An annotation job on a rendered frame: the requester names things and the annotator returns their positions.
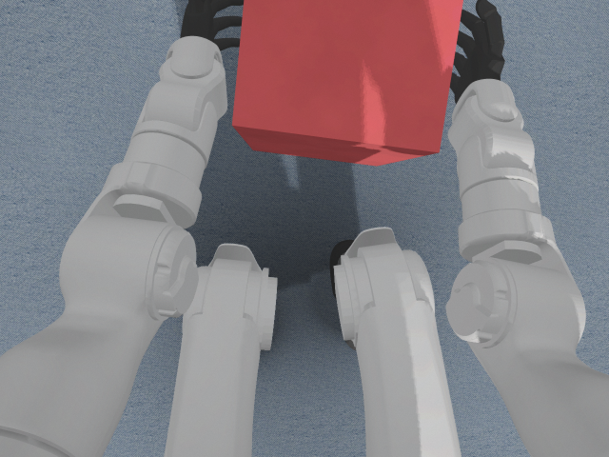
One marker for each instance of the robot right upper arm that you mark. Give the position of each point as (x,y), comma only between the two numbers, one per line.
(524,323)

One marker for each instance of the right robot hand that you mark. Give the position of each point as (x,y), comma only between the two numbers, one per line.
(484,52)

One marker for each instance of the robot right forearm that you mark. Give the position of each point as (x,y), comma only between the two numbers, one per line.
(501,215)

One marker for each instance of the robot left upper arm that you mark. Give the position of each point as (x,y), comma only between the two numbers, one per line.
(63,391)

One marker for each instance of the left robot thigh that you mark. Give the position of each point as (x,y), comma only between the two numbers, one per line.
(214,395)

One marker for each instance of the carton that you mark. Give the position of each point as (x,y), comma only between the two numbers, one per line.
(355,81)

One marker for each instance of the left robot shin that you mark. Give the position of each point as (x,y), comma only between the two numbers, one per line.
(224,251)

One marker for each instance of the robot left forearm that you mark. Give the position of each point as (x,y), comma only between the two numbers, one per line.
(160,176)

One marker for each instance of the left robot hand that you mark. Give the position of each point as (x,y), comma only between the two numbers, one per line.
(199,21)

